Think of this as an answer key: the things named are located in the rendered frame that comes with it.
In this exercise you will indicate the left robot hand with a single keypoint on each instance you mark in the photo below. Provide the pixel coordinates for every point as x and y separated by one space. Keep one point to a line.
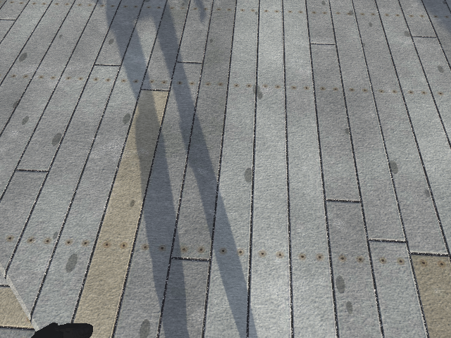
73 330

